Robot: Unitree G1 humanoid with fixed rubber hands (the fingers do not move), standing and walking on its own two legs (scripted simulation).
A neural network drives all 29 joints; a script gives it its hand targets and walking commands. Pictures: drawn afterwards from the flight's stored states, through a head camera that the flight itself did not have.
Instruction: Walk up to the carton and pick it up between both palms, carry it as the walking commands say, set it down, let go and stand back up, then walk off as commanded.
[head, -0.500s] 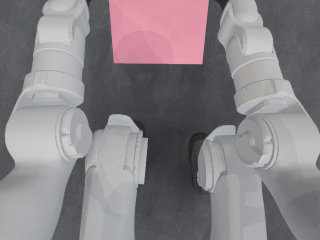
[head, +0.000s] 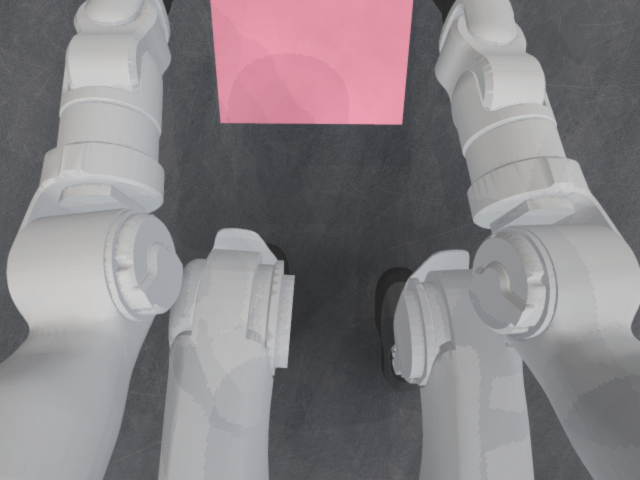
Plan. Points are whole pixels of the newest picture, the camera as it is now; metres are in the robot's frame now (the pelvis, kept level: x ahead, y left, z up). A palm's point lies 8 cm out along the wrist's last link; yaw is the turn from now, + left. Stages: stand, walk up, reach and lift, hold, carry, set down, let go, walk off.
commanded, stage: set down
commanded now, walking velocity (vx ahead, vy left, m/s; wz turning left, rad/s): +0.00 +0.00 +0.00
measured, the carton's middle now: out of the picture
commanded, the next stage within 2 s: none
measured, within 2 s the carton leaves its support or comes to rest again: rests again in 0.70 s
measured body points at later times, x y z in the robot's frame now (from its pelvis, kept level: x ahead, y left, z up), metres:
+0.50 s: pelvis +0.00 +0.00 +0.00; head +0.38 +0.06 +0.23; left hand +0.54 +0.23 -0.20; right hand +0.56 -0.04 -0.19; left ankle +0.10 +0.12 -0.33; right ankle +0.09 -0.11 -0.33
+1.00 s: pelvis -0.01 +0.01 +0.00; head +0.36 +0.05 +0.23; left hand +0.51 +0.27 -0.20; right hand +0.54 -0.07 -0.20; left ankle +0.10 +0.12 -0.33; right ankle +0.09 -0.11 -0.33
